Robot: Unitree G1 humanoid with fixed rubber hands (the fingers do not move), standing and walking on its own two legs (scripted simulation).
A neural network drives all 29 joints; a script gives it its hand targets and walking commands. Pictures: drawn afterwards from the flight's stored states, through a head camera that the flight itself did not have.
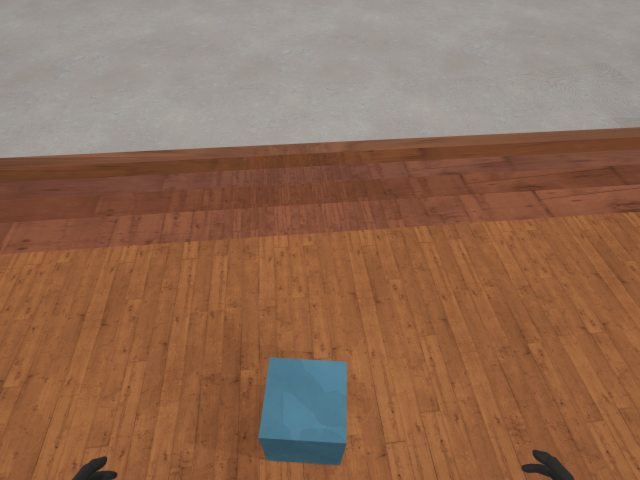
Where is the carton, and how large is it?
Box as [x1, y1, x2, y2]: [258, 357, 346, 464]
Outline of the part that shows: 270,357 258,437 266,458 268,460 339,464 345,446 346,362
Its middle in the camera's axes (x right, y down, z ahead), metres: -0.03 +0.50 +1.07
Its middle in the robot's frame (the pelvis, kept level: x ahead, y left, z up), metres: +0.39 +0.03 -0.66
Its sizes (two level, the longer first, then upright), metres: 0.210 0.200 0.250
